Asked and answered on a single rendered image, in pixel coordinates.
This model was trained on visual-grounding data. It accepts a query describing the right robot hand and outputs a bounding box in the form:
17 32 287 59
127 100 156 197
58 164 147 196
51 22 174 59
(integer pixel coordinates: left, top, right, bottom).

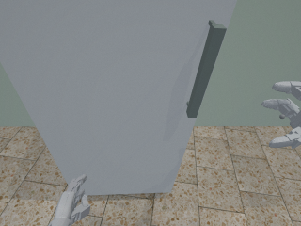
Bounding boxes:
261 81 301 149

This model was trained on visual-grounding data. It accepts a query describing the left robot hand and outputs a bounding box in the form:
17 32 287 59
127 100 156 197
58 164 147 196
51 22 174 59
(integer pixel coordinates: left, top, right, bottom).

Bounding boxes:
54 174 91 224

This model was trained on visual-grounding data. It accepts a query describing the handle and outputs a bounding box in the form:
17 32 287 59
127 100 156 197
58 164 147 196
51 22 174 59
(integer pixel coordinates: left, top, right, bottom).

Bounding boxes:
186 20 227 118

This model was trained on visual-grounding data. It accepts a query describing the fridge door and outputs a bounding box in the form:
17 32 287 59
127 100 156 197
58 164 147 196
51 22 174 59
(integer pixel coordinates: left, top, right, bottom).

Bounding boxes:
0 0 237 196

